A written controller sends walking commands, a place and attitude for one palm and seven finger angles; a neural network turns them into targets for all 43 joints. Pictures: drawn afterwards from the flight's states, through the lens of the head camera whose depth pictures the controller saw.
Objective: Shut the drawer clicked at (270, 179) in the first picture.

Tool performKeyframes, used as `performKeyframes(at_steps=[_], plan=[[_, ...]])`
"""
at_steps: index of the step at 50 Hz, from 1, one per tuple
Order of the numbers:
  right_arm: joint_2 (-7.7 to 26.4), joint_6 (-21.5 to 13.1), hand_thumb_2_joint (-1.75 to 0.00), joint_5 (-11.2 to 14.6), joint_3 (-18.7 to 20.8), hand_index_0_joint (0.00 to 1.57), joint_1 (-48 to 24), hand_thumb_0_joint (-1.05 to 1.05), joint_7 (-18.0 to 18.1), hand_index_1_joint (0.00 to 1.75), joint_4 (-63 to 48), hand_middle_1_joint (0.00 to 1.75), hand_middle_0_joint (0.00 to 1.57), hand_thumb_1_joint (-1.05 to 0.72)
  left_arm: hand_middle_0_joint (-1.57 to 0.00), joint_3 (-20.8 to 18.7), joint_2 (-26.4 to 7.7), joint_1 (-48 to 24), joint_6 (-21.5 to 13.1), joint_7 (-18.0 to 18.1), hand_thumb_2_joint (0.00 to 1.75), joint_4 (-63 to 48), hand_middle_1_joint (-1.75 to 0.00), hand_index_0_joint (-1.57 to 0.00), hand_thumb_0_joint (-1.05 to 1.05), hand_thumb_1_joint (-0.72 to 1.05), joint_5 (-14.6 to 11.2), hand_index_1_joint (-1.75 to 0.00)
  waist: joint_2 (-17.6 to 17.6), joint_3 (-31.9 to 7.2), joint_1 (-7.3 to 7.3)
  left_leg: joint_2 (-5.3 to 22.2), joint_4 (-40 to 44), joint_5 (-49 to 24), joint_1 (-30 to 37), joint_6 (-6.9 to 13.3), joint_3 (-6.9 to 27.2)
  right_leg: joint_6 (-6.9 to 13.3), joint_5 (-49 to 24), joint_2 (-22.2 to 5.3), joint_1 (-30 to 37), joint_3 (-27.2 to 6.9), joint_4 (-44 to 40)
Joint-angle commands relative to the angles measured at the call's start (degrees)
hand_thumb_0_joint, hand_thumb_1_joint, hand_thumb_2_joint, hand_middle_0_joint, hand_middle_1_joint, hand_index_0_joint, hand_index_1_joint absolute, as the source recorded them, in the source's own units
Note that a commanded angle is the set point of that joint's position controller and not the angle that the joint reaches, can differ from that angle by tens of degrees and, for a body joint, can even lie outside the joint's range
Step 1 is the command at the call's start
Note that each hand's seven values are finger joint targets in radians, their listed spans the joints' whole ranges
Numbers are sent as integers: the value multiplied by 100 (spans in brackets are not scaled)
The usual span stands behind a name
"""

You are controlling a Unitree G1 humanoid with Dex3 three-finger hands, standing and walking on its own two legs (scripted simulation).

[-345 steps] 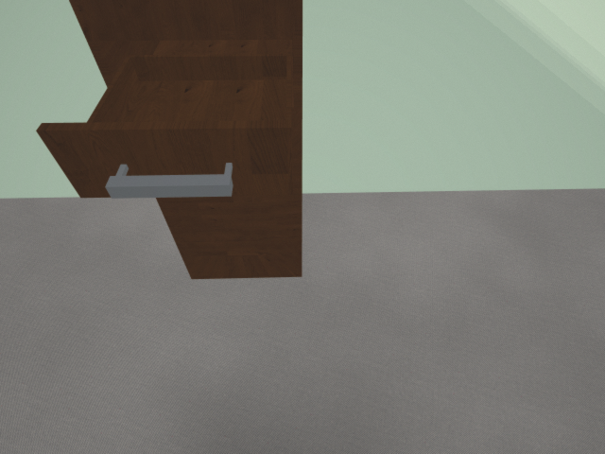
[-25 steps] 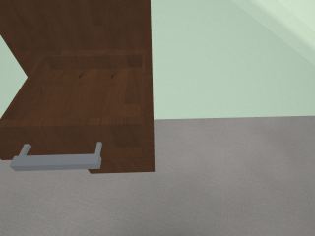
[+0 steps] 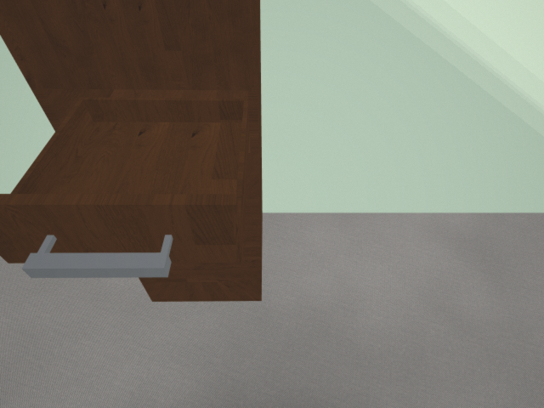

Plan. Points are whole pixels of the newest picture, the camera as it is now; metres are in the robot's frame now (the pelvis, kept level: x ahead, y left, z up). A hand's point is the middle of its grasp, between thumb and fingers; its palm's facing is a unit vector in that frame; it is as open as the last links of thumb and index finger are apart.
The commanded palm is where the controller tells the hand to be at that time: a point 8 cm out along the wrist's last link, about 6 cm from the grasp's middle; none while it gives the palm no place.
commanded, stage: come to a stop and stand still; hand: left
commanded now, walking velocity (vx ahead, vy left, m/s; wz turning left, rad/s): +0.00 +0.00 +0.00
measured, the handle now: (104, 252) +0.31 +0.27 +0.07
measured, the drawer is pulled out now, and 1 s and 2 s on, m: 0.30 0.30 0.30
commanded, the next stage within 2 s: look again from close up in 0.14 s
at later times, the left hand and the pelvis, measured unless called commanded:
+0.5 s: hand out of the picture +0.03 +0.19 -0.18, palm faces +0.05 -0.98 -0.21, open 7.4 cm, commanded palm none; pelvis +0.02 +0.01 -0.01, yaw +2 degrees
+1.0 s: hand (125, 388) +0.16 +0.22 -0.05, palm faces +0.29 -0.94 -0.17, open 7.1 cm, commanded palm +0.10 +0.26 -0.05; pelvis +0.01 +0.03 -0.01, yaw +4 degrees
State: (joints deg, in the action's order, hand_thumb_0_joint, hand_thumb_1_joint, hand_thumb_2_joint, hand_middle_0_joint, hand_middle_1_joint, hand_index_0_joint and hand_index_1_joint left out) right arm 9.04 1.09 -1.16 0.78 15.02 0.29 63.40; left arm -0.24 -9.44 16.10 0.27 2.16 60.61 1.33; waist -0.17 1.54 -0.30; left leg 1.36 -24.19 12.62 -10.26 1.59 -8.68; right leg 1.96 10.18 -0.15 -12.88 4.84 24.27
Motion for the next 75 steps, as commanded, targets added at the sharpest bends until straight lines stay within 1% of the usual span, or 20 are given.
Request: performKeyframes(at_steps=[1, 9, 10, 12, 16, 22, 26, 41, 42, 43, 44, 45, 46, 49, 52, 54, 60, 65, 70, 75], plan=[[525, -81, -90, 15, 90, 20, 489, 0, 59, 30, -87, 30, 20, -90, -20, -115, -558, 255, -110, 30, 90, -156, -30, -20, 0, 90, -19, -30, -29, 359, -81, 503, 658, 674, -131, 27, 786, -40, 937, -621, -431, -910, -910], [445, -139, -90, 18, 53, 20, 685, 0, 89, 30, 29, 30, 20, -90, -20, -109, -434, 537, -157, 28, 90, 26, -30, -20, 0, 90, -36, -30, -3, 296, -55, 520, 720, 497, -219, 31, 808, -2, 657, -629, -249, -858, -823], [1058, -83, -90, -111, 172, 20, 81, 0, 48, 30, -703, 30, 20, -90, -20, -17, -1455, 62, -177, 6, 90, -332, -30, -20, 0, 90, -30, -30, 16, 1064, -214, 204, 694, 361, -528, 42, 986, 91, 854, -390, -724, -524, -75], [671, -238, -90, -65, 234, 20, 158, 0, 137, 30, -761, 30, 20, -90, -20, -93, -700, 514, -100, 67, 90, -301, -30, -20, 0, 90, 16, -30, 336, -228, 7, 622, 202, 1317, -874, 135, 1117, 104, 1366, -632, -288, -682, -17], [315, -123, -90, -32, 140, 20, 700, 0, 92, 30, -620, 30, 20, -90, -20, -54, -673, 385, -147, 71, 90, -365, -30, -20, 0, 90, -34, -30, -663, -265, -184, 148, -705, 652, -497, 7, 693, 259, 2064, -1148, -761, -1339, -844], [446, -269, -90, 20, 78, 20, 547, 0, 118, 30, -513, 30, 20, -90, -20, -16, -506, 500, -190, 62, 90, -242, -30, -20, 0, 90, -53, -30, 393, 370, 20, 577, 277, -112, -712, 109, 1064, 50, 47, -605, -381, -586, -31], [495, -334, -90, 31, 57, 20, 552, 0, 147, 30, -427, 30, 20, -90, -20, -2, -454, 591, -204, 82, 90, -173, -30, -20, 0, 90, -62, -30, 166, -13, 46, 607, 147, -1362, -223, 99, 925, 18, -796, -628, 46, -497, 174], [585, -284, -90, 37, 20, 20, 365, 0, 135, 30, -204, 30, 20, -90, -20, -15, -435, 472, -133, 74, 90, -73, -30, -20, 0, 90, -52, -30, 26, 126, 14, 615, 617, -679, 53, 100, 884, -68, -458, -622, 72, -532, -32], [792, -304, -90, 106, 4, 20, 18, 0, 103, 30, -609, 30, 20, -90, -20, 27, -566, 726, -154, 263, 90, 145, -30, -20, 0, 90, 3, -30, -814, 377, 145, 859, -442, -1723, -400, 6, 821, -114, -1740, -841, -62, -683, 53], [1607, -1099, -90, 408, 129, 20, -31, 0, 299, 30, -2712, 30, 20, -90, -22, -931, -1896, -3702, -1349, 211, 90, -8816, -32, -22, 0, 90, -1097, -32, 415, -2590, -494, 150, 88, -1549, 1007, -250, 1249, -77, -1023, -152, 249, -272, 461], [1176, -1653, -90, 351, -85, 20, -449, 0, 472, 30, -2394, 30, 20, -90, -24, -637, -1462, -1037, -1037, 373, 90, -7501, -34, -24, 0, 90, -663, -34, 1237, -2307, 39, 396, 462, -1887, 1283, -377, 1287, 23, 262, -74, -122, -234, 946], [1198, -1820, -90, 337, 16, 20, -430, 0, 501, 30, -2025, 30, 20, -90, -26, -335, -964, -633, -734, 693, 90, -6897, -37, -26, 0, 90, -764, -37, 1395, -1746, -39, 371, 652, -1239, 677, -555, 1211, -20, 869, -74, -418, -110, 1147], [882, -1849, -90, 400, -11, 20, -145, 0, 408, 30, -1989, 30, 20, -90, -28, 409, 231, 974, -213, 663, 90, -6084, -39, -28, 0, 90, -773, -39, 1056, -1071, -92, 391, 741, -514, 379, -509, 1332, -47, 935, -54, -848, -66, 1111], [1205, -2145, -90, 331, 78, 20, -463, 0, 355, 30, -2694, 30, 20, -90, -34, 2, -214, 447, -810, 408, 90, -7061, -45, -34, 0, 90, -954, -45, 578, 77, -193, 124, 192, 844, -750, -330, 1416, -19, 813, -63, -1045, -18, 560], [1196, -2125, -90, 252, 229, 20, -536, 0, 136, 30, -3124, 30, 20, -90, -40, -130, 199, 2065, -1693, -248, 90, -5829, -52, -40, 0, 90, -1154, -52, -1671, 256, 70, 8, -669, 738, -1738, -216, 1168, -36, 1416, 69, -1549, 184, 839], [1230, -2003, -90, 227, 358, 20, -742, 0, -50, 30, -3443, 30, 20, -90, -44, -320, 174, 2769, -2471, -965, 90, -5694, -56, -44, 0, 90, -1345, -56, -2041, 33, 242, -97, -1173, 759, -2274, -255, 909, -30, 1669, 81, -1752, 135, 1209], [1110, -1839, -90, 190, 382, 20, -869, 0, -227, 30, -4332, 30, 20, -90, -56, -1400, -1243, 2079, -3425, -1668, 90, -8168, -69, -56, 0, 90, -1370, -69, 1129, -1625, 493, -196, -1978, 142, -2183, -138, 706, 123, 660, 23, -1649, -226, 2310], [1040, -1850, -90, 239, 249, 20, -496, 0, -19, 30, -4245, 30, 20, -90, -66, -1025, -729, 1099, -3728, -1311, 90, -9290, -80, -66, 0, 90, -1785, -80, 817, -1226, -217, -124, -2423, 513, -2118, -3, 1056, 51, 1081, 140, -2417, -339, 2091], [1278, -2003, -90, 407, 164, 20, -547, 0, 166, 30, -4155, 30, 20, -90, -76, -461, -812, 879, -3164, -2095, 90, -8218, -91, -76, 0, 90, -1654, -91, -5, -576, -555, -114, -2597, 1352, -2624, 131, 1130, -81, 2325, -7, -2522, -802, 1367], [1128, -1861, -90, 546, 189, 20, -864, 0, 342, 30, -4313, 30, 20, -90, -86, -1862, -1837, 1713, -1598, -2376, 90, -7839, -101, -86, 0, 90, -1787, -101, -225, -1718, 216, -179, -2345, 477, -2368, 88, 987, -248, 1456, -324, -939, -1189, 1068]])
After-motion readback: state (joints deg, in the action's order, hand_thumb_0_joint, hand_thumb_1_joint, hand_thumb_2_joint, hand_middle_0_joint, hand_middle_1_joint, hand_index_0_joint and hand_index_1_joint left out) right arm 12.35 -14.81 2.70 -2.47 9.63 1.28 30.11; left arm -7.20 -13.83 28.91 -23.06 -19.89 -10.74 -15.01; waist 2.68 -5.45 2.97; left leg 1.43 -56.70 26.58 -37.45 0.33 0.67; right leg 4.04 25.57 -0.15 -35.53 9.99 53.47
